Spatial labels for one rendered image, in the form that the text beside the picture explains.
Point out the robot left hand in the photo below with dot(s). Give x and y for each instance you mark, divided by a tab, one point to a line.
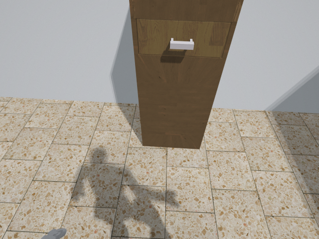
55	234

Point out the drawer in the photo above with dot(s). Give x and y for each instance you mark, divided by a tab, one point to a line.
209	37

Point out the cabinet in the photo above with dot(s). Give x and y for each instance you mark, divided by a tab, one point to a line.
176	93

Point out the handle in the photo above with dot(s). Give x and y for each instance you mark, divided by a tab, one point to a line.
187	45

